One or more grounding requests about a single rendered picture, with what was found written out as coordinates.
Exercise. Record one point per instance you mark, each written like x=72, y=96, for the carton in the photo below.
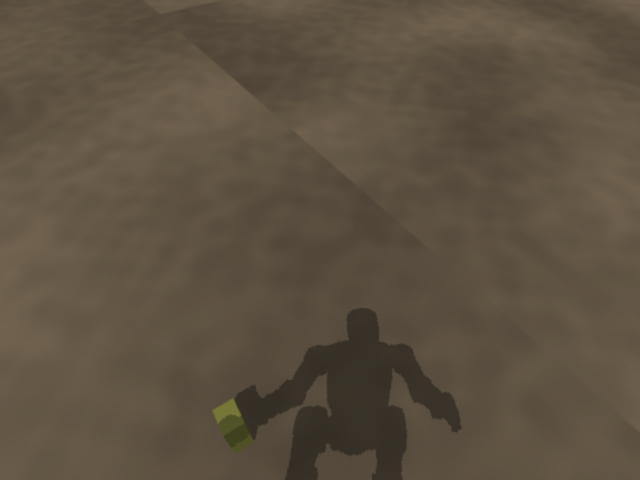
x=233, y=426

